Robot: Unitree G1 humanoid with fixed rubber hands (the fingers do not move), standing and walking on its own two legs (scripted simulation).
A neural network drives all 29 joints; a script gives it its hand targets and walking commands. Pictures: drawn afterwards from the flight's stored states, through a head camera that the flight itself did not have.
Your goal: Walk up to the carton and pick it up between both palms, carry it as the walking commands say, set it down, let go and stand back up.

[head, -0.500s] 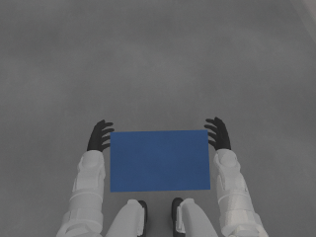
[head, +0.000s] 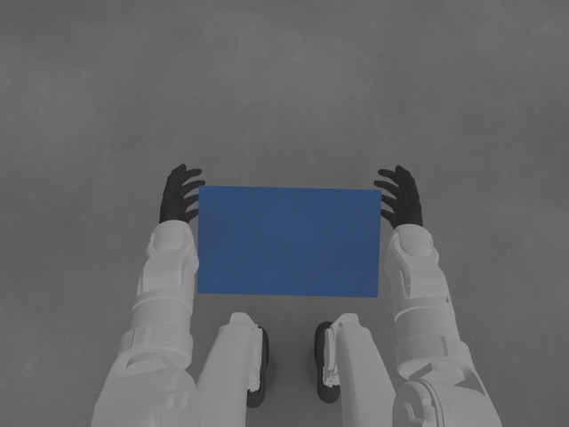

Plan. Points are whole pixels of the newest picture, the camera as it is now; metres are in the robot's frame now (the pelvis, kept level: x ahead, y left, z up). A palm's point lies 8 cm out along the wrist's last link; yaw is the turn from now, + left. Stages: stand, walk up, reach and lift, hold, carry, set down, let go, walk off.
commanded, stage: set down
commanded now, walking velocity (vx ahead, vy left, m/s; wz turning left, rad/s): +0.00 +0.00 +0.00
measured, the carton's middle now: (288, 232) +0.39 +0.02 -0.20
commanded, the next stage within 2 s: none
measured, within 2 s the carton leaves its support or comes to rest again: neither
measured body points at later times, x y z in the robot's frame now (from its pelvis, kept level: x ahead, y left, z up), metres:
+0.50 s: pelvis -0.03 +0.00 -0.08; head +0.23 -0.01 +0.28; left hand +0.42 +0.19 -0.18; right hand +0.42 -0.14 -0.19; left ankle +0.06 +0.11 -0.61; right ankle +0.08 -0.10 -0.61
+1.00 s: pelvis -0.03 +0.00 -0.15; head +0.27 +0.00 +0.19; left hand +0.44 +0.19 -0.27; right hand +0.45 -0.14 -0.27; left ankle +0.06 +0.11 -0.61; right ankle +0.08 -0.10 -0.61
